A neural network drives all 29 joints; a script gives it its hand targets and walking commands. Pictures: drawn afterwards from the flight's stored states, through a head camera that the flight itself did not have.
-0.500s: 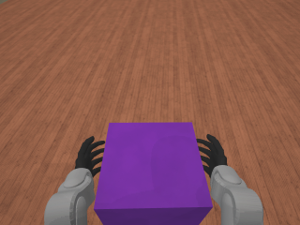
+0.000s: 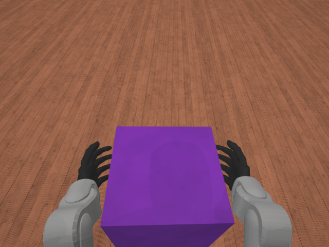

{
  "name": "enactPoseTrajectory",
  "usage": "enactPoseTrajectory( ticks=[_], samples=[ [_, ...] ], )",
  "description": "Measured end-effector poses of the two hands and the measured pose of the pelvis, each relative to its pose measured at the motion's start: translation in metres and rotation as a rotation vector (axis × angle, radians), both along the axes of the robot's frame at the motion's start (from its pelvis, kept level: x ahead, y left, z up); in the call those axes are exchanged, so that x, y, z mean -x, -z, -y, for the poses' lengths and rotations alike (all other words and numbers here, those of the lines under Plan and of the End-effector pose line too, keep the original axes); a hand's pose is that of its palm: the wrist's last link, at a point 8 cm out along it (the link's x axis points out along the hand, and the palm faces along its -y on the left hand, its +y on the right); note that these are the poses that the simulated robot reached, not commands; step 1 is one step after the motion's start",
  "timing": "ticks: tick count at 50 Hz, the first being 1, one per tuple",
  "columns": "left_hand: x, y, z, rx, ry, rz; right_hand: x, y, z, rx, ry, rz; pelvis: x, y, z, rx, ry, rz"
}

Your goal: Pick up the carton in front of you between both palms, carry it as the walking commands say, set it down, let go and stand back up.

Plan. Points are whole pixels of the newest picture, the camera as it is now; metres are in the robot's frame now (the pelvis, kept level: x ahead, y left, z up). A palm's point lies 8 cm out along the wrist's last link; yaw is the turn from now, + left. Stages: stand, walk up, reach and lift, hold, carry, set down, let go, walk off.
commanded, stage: carry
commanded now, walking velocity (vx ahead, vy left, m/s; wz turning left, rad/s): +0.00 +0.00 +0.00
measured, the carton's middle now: (163, 193) +0.24 +0.00 +0.01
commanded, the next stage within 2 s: none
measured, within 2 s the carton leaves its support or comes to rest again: neither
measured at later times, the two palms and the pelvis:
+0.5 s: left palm (107, 152) +0.33 +0.14 +0.04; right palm (221, 148) +0.34 -0.16 +0.04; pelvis +0.08 -0.02 -0.01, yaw +2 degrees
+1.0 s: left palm (104, 154) +0.33 +0.15 +0.03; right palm (217, 150) +0.34 -0.15 +0.03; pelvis +0.04 -0.01 -0.01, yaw +2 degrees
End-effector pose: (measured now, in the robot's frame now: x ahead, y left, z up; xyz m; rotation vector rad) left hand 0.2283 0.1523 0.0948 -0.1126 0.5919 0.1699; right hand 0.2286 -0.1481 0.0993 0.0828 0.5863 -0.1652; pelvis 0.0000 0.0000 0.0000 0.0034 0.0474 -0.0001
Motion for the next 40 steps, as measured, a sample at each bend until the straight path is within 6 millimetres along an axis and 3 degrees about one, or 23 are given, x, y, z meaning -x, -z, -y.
enactPoseTrajectory(
  ticks=[7,15,24,40],
  samples=[
    [-0.052,0.001,0.012,-0.057,-0.003,-0.037,-0.055,0.015,0.012,-0.038,-0.015,-0.036,-0.053,0.007,0.012,0.017,-0.021,0.000],
    [-0.085,0.031,0.013,-0.056,-0.009,-0.120,-0.096,0.038,0.013,0.008,-0.055,-0.118,-0.076,0.010,0.020,0.017,-0.035,-0.019],
    [-0.102,0.054,0.010,-0.080,0.007,-0.121,-0.115,0.059,0.009,0.058,-0.087,-0.118,-0.078,0.013,0.020,0.015,-0.042,-0.019],
    [-0.110,0.077,0.006,-0.127,0.041,-0.094,-0.121,0.082,0.004,0.089,-0.108,-0.088,-0.055,0.010,0.015,0.010,-0.040,0.015]
  ],
)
